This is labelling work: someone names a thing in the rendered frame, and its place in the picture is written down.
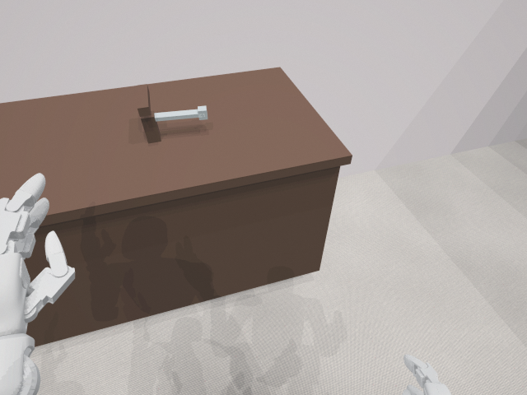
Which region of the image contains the counter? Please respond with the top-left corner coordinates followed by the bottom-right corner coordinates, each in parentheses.
top-left (0, 67), bottom-right (352, 347)

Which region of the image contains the robot left hand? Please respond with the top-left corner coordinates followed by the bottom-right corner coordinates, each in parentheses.
top-left (0, 173), bottom-right (75, 336)

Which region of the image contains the robot right hand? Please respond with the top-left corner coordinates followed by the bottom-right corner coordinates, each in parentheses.
top-left (402, 354), bottom-right (451, 395)

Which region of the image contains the tap lever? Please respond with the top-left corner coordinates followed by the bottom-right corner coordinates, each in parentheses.
top-left (154, 105), bottom-right (208, 122)

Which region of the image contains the left robot forearm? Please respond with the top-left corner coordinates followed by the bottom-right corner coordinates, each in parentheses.
top-left (0, 333), bottom-right (40, 395)

